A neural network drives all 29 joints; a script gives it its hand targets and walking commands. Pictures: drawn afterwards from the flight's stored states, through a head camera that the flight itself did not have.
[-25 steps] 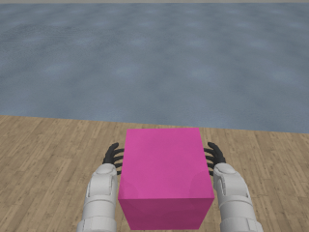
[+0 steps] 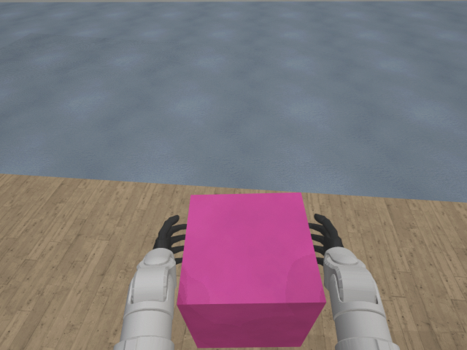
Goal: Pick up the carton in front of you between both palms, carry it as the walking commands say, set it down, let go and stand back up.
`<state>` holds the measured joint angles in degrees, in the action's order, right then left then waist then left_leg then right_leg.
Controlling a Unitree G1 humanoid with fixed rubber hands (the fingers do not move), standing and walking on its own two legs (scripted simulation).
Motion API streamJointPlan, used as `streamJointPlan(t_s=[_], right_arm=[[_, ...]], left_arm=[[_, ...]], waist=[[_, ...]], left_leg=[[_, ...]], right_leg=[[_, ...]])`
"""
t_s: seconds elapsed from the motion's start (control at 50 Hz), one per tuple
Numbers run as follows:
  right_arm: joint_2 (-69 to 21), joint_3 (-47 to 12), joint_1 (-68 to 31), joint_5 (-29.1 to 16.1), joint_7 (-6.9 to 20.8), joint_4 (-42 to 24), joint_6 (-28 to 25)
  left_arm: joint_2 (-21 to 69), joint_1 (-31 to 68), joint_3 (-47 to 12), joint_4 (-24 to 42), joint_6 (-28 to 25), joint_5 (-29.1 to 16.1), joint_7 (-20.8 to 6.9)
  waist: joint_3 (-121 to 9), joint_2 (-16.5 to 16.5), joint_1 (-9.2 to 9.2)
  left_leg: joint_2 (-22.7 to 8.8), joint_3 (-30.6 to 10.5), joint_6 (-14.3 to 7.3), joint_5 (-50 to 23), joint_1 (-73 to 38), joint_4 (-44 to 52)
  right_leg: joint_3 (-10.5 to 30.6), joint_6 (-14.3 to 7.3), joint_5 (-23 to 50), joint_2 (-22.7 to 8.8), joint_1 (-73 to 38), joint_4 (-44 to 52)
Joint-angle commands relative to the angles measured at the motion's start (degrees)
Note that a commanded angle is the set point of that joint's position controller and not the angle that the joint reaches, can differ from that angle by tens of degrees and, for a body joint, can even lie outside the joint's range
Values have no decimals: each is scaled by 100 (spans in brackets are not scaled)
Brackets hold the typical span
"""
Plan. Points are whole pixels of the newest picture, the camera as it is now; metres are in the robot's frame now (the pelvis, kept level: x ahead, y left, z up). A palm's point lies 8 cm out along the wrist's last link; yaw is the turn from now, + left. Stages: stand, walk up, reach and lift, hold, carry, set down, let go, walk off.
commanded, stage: reach and lift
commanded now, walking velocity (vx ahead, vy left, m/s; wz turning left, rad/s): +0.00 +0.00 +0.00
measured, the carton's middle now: (247, 273) +0.30 +0.00 -0.05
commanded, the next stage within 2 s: hold in 0.26 s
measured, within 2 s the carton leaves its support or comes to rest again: neither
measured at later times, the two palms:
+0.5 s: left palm (158, 257) +0.28 +0.15 +0.05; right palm (336, 256) +0.28 -0.15 +0.05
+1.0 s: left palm (159, 256) +0.28 +0.15 +0.05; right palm (336, 255) +0.28 -0.15 +0.05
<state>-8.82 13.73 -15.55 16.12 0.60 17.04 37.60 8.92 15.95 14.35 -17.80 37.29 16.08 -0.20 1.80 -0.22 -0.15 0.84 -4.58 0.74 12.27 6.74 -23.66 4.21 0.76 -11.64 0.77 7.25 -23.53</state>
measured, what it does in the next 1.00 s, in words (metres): stands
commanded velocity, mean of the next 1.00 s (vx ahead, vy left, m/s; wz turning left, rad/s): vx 0.00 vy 0.00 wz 0.00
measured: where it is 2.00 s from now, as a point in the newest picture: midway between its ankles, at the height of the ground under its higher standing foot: outside the picture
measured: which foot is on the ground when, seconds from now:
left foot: down 0.00-1.00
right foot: down 0.00-1.00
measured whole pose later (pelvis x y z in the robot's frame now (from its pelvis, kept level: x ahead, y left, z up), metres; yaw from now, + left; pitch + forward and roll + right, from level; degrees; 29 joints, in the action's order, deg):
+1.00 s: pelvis -0.01 +0.00 +0.00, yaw +0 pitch -8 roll +0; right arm -8.8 12.8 -15.6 15.6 0.7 12.7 43.3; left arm 8.9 15.8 13.3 -13.3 43.0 15.6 -0.3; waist 2.6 -0.2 -0.1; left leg 0.9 -4.7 0.8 11.3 3.6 -22.5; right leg 4.2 0.8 -10.7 0.7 4.1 -22.3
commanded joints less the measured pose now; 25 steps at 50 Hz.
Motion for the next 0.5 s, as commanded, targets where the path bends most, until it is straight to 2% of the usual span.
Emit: streamJointPlan(t_s=[0.0, 0.24, 0.34, 0.38, 0.48], right_arm=[[-5459, -3256, -2761, -1424, 1318, -356, -182], [-5337, -3372, -2639, -1503, 1285, -701, -25], [-5290, -3787, -2463, -1751, 1239, -1290, 181], [-5143, -3674, -2299, -1685, 1201, -1289, 312], [-4990, -3334, -2463, -1498, 1227, -991, 414]], left_arm=[[5440, 2769, -3265, 359, -173, -1434, -1373], [5373, 2641, -3395, 693, -8, -1525, -1326], [5305, 2409, -3776, 1297, 202, -1757, -1257], [5160, 2262, -3683, 1315, 338, -1692, -1222], [5021, 2460, -3394, 1018, 451, -1525, -1256]], waist=[[-1831, 27, 4], [-1698, 13, -6], [-1972, 1, 27], [-1684, -1, 18], [-1024, -7, -10]], left_leg=[[519, 37, -28, -1376, -431, 307], [507, 12, -19, -1409, -521, 389], [495, -32, 19, -1903, -798, 454], [487, -11, 12, -1687, -749, 522], [470, 59, -43, -594, -411, 617]], right_leg=[[-9, -20, 1449, 493, -728, 257], [-4, -17, 1422, 496, -774, 333], [22, 11, 1845, 501, -1013, 395], [19, -9, 1624, 493, -949, 471], [-40, -67, 575, 473, -617, 552]])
